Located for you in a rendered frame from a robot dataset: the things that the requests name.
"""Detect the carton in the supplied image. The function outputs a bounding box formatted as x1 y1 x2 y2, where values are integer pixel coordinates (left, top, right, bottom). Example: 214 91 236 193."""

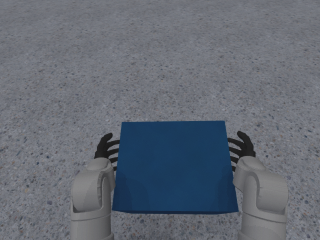
112 120 239 215

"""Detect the robot left forearm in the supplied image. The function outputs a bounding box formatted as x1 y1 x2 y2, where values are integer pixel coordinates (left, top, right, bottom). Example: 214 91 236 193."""
70 157 116 240

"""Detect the robot left hand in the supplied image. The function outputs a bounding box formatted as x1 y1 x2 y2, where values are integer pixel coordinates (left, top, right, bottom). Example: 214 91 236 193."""
94 133 120 171

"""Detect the robot right forearm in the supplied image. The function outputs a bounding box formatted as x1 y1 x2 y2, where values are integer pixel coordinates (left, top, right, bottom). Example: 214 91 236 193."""
232 156 289 240

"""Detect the robot right hand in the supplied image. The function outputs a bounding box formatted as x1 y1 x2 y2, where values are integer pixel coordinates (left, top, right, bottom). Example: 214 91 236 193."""
227 131 256 172

